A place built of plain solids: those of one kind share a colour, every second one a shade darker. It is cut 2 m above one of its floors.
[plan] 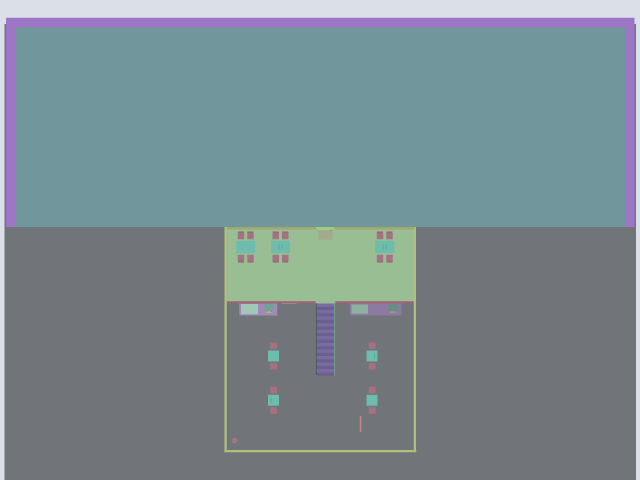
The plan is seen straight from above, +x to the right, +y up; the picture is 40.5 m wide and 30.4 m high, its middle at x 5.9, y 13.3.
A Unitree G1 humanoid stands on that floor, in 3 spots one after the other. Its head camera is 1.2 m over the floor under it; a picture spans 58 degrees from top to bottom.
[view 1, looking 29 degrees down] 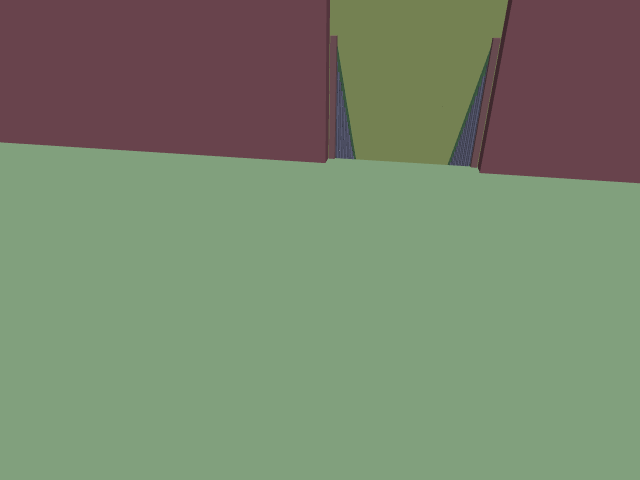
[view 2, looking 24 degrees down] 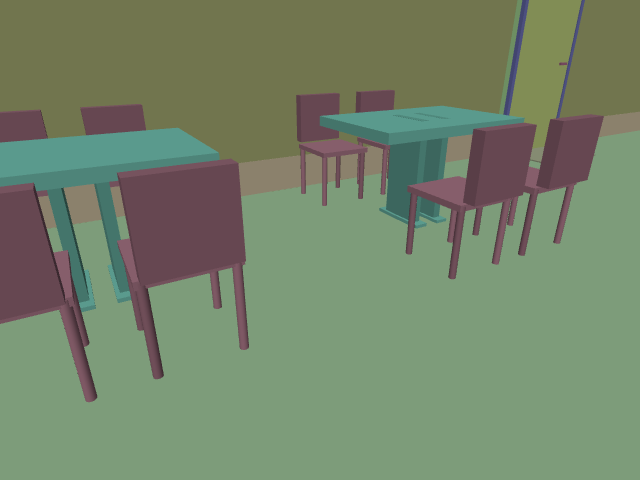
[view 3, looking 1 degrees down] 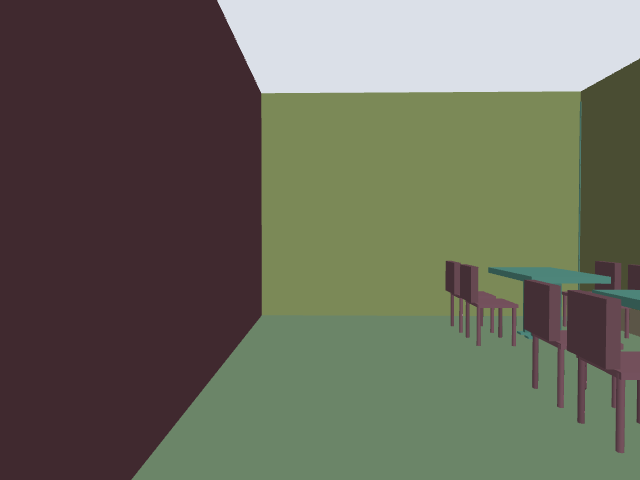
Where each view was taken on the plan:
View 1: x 6.24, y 12.87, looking -79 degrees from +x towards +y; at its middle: upper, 2.48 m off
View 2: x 1.20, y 10.48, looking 60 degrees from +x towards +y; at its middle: upper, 2.95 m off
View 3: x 6.24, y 10.38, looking -179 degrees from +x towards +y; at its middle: wall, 6.24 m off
